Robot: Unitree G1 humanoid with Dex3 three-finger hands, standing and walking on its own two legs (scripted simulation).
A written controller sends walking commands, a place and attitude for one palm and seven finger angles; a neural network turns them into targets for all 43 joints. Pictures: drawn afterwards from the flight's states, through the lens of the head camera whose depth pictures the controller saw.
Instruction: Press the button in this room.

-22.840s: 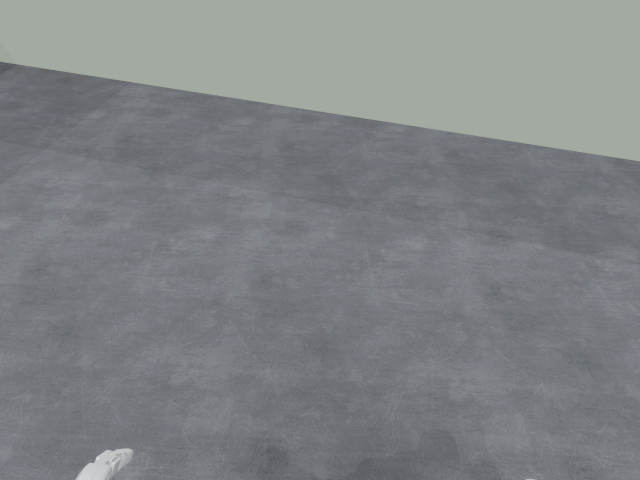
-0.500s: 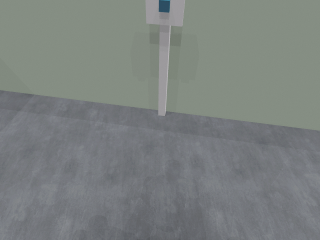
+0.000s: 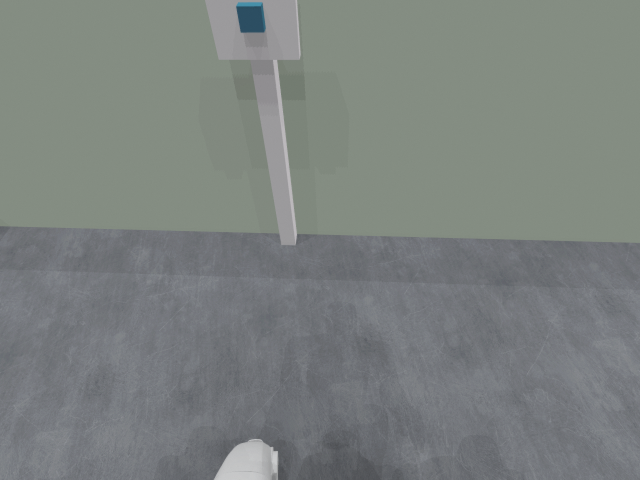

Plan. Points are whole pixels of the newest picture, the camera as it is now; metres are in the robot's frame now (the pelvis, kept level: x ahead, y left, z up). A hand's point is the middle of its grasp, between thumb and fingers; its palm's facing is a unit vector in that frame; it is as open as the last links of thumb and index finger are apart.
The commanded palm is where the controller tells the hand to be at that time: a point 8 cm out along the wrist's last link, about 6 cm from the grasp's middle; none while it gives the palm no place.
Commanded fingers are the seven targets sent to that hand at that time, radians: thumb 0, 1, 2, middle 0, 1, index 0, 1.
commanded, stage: walk to a spot facing it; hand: left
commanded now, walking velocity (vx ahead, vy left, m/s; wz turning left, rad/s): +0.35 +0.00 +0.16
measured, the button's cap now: (251, 17) +1.02 +0.24 +0.12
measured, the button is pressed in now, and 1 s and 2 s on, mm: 0 0 0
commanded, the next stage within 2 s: take the last steps up to it in 0.16 s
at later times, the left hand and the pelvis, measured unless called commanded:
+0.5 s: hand (182, 416) +0.23 +0.26 -0.19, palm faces +0.06 -0.98 -0.17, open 7.4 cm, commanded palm none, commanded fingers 0.00 0.90 0.90 -0.20 -0.30 -0.20 -0.30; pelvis +0.22 +0.08 -0.01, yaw +0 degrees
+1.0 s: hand (266, 274) +0.51 +0.16 -0.18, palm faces -0.09 -0.99 -0.14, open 7.4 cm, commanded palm none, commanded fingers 0.00 0.90 0.90 -0.20 -0.30 -0.20 -0.30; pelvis +0.39 +0.01 -0.02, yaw -2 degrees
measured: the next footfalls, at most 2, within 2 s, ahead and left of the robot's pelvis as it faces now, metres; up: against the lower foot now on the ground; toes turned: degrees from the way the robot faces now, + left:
left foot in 0.28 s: +0.29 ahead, +0.13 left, +0.00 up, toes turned +10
right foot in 0.94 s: +0.47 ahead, -0.10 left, +0.00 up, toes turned -12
